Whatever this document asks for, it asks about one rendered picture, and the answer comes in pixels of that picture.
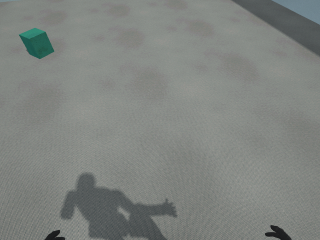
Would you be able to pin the robot right hand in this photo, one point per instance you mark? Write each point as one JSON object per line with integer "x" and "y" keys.
{"x": 278, "y": 233}

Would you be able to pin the robot left hand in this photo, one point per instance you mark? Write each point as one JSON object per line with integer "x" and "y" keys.
{"x": 52, "y": 236}

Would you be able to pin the carton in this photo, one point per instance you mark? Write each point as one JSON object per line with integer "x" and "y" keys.
{"x": 37, "y": 43}

